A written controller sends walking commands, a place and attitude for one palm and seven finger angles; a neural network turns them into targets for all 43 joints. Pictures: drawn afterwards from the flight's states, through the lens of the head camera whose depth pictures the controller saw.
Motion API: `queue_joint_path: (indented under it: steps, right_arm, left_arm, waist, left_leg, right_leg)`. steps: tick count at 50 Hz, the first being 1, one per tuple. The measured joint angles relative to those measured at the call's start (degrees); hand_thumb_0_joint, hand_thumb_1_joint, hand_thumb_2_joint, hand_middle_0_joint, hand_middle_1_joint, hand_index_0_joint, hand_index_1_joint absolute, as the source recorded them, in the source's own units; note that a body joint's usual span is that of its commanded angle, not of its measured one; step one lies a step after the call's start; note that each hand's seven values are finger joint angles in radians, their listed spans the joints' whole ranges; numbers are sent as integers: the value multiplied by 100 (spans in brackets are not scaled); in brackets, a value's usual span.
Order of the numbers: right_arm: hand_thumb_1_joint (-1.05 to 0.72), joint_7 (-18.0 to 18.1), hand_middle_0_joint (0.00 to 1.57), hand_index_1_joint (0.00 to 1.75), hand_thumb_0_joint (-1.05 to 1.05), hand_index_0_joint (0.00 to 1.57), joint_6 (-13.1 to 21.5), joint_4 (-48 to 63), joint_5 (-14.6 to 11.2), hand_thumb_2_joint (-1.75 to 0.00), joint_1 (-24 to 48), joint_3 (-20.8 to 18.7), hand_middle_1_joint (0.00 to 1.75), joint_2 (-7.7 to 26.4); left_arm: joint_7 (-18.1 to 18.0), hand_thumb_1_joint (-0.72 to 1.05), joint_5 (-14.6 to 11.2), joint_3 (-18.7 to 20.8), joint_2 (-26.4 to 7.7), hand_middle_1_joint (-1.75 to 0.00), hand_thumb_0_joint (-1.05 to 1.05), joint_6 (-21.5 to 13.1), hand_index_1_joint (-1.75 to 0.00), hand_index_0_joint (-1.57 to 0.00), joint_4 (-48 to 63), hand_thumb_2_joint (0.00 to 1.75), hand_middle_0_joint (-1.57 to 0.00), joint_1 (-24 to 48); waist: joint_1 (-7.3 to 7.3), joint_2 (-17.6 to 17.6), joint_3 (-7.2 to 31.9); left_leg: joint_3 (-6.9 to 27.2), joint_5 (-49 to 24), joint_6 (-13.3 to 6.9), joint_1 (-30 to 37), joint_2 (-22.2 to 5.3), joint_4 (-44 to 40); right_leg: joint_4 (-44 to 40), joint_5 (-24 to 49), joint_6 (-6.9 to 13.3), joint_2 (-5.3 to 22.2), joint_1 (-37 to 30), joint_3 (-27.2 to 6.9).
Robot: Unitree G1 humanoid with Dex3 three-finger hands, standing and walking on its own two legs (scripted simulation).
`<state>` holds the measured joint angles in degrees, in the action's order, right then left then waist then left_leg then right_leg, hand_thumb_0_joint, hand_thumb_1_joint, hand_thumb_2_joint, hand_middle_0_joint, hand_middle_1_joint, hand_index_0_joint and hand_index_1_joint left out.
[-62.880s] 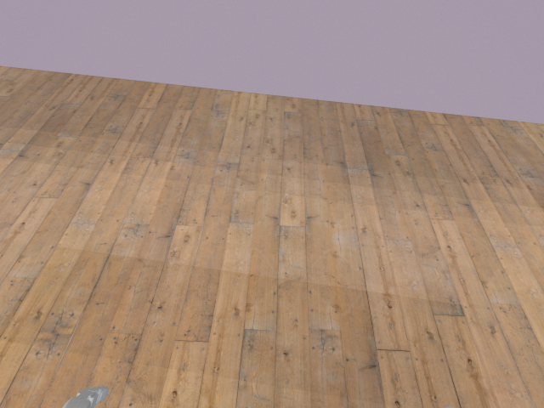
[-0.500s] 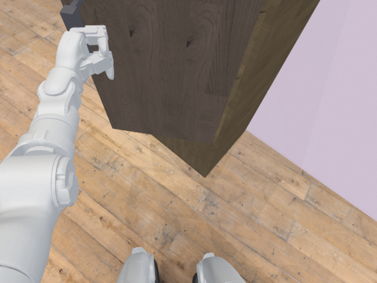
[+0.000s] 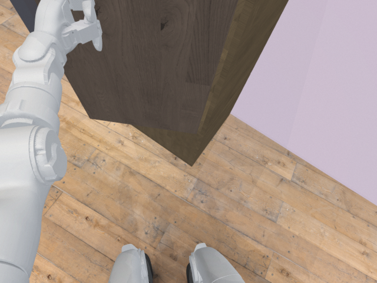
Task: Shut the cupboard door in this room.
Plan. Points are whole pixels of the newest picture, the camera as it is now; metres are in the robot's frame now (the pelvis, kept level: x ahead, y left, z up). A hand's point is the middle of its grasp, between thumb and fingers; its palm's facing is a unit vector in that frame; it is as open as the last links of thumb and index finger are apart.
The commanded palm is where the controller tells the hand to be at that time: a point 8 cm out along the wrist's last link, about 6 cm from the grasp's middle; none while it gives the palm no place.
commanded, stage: push the door shut along its arc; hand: left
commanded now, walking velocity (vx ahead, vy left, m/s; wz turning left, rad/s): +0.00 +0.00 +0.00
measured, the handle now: (41, 17) +0.62 +0.18 +0.13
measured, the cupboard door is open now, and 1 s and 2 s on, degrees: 28 21 21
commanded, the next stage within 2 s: pull the fist back off the door in 0.26 s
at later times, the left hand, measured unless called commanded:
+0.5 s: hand (107, 14) +0.60 +0.06 +0.14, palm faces -0.01 -0.99 +0.13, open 3.2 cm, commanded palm +0.59 +0.07 +0.13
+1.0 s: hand (115, 34) +0.56 +0.05 +0.13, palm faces +0.10 -0.99 -0.03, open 3.1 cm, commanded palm +0.51 +0.09 +0.13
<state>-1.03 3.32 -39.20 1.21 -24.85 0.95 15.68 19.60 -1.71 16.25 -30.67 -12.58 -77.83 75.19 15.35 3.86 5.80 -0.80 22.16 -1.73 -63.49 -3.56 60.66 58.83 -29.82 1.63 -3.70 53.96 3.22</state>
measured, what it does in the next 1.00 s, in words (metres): stands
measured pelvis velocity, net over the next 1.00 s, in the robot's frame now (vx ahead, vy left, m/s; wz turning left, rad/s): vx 0.03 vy -0.02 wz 0.02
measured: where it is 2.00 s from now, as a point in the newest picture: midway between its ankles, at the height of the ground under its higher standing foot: outside the picture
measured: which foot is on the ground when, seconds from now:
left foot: down 0.00-1.00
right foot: down 0.00-1.00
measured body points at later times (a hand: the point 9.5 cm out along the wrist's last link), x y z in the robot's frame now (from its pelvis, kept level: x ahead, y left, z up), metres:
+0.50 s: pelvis -0.01 -0.01 -0.02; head +0.16 +0.01 +0.40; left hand +0.60 +0.11 +0.14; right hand -0.05 -0.27 -0.11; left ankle +0.05 +0.10 -0.66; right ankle -0.03 -0.11 -0.66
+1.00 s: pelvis +0.03 -0.02 +0.02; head +0.13 -0.03 +0.46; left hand +0.55 +0.10 +0.14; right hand -0.03 -0.27 -0.09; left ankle +0.05 +0.10 -0.66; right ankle -0.03 -0.11 -0.66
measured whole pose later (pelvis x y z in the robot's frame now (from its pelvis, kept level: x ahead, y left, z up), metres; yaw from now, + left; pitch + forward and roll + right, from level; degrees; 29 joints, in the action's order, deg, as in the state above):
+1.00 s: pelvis +0.03 -0.02 +0.02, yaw +1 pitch +21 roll -1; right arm -7.0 -0.3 -38.8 3.8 -30.3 -1.7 14.9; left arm -10.0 1.5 17.2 -14.3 -17.9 -70.0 60.5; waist 11.6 3.8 8.8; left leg -1.2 21.1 0.3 -52.4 -3.2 52.2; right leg 51.8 -29.3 3.2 -3.8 43.9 2.5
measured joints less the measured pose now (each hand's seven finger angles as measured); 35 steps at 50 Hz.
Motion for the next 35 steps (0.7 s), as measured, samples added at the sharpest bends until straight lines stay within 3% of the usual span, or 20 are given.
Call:
queue_joint_path:
  steps: [11, 19, 21, 24, 28, 30, 32, 35]
  right_arm:
    - [-91, 28, 20, 30, 0, 20, 24, -214, 37, -90, -12, -45, 30, -13]
    - [-91, 105, 20, 30, 0, 20, 231, -365, 101, -90, 184, -24, 30, 14]
    - [-91, 58, 20, 30, 0, 20, 270, -297, 129, -90, 135, -53, 30, 18]
    - [-91, -155, 20, 30, 0, 20, 302, -187, 267, -90, 32, -82, 30, -25]
    - [-91, -501, 20, 30, 0, 20, 253, -58, 528, -90, -117, -103, 30, -132]
    - [-91, -635, 20, 30, 0, 20, 172, -36, 593, -90, -169, -103, 30, -198]
    - [-91, -702, 20, 30, 0, 20, 59, -31, 591, -90, -216, -88, 30, -262]
    - [-91, -692, 20, 30, 0, 20, -125, -29, 501, -90, -315, -53, 30, -328]
  left_arm:
    - [149, 90, -38, -369, 12, -150, 3, 230, -150, -130, 54, 93, -130, 293]
    - [65, 98, -52, -637, 12, -150, 4, 360, -150, -130, -222, 98, -130, 863]
    - [-449, 96, -100, -276, 198, -150, 5, 421, -150, -130, -230, 98, -130, 943]
    - [-1756, 91, -55, 138, 563, -150, 4, 434, -150, -130, -181, 95, -130, 973]
    - [-3260, 88, 542, 378, 939, -150, 2, 179, -150, -130, 99, 93, -130, 751]
    - [-3621, 89, 894, 323, 964, -150, 2, 17, -150, -130, 159, 93, -130, 589]
    - [-3695, 90, 1097, 275, 922, -150, 1, -73, -150, -130, 154, 93, -130, 442]
    - [-3470, 91, 1029, 285, 848, -150, 1, -7, -150, -130, 63, 92, -130, 264]
  waist:
    - [-74, -29, 20]
    - [9, -55, -40]
    - [-23, -23, -1]
    - [-18, -13, 113]
    - [44, 41, 238]
    - [86, 79, 253]
    - [115, 109, 223]
    - [115, 139, 160]
  left_leg:
    - [99, 27, 46, -163, 25, 86]
    - [212, 11, 70, -442, 47, 248]
    - [237, 15, 84, -564, 30, 306]
    - [235, 11, 103, -713, 34, 348]
    - [223, 18, 125, -812, 35, 378]
    - [205, 27, 134, -785, 26, 371]
    - [181, 26, 140, -681, 12, 318]
    - [132, -8, 154, -414, -7, 131]
  right_leg:
    - [86, -69, 49, 6, 125, 96]
    - [254, -102, 83, 12, 364, 211]
    - [294, -101, 86, -7, 474, 232]
    - [368, -114, 86, 1, 636, 232]
    - [443, -145, 103, 6, 760, 220]
    - [454, -156, 115, 0, 750, 201]
    - [416, -149, 125, -11, 667, 174]
    - [248, -97, 137, -28, 436, 120]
